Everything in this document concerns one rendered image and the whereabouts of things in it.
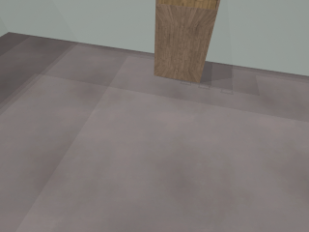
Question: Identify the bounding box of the cabinet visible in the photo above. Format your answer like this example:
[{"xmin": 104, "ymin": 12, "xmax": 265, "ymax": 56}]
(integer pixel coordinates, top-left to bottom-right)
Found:
[{"xmin": 154, "ymin": 0, "xmax": 220, "ymax": 83}]

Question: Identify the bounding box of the drawer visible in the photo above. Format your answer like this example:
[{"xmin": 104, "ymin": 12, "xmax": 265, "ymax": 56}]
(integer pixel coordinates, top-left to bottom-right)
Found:
[{"xmin": 158, "ymin": 0, "xmax": 217, "ymax": 10}]

